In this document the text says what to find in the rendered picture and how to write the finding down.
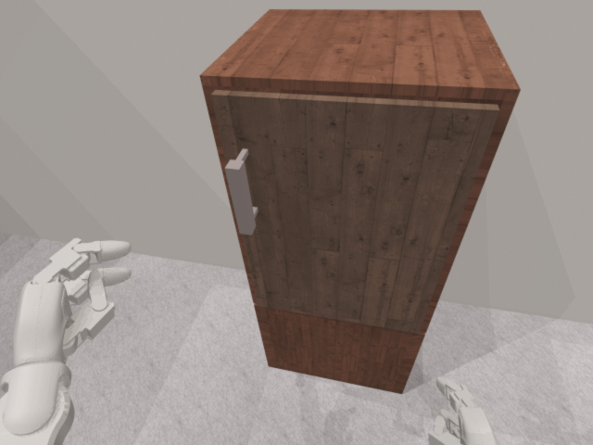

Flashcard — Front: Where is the left robot forearm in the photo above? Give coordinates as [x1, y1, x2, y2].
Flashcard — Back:
[0, 361, 74, 445]

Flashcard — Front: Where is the handle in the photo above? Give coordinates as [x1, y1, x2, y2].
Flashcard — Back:
[224, 148, 259, 235]

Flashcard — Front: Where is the cupboard door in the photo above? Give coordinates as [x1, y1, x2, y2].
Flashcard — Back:
[211, 90, 499, 334]

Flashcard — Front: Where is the robot left hand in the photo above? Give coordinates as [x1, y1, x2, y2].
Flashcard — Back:
[13, 238, 132, 368]

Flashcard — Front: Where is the robot right hand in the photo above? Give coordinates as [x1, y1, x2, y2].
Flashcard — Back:
[428, 376, 498, 445]

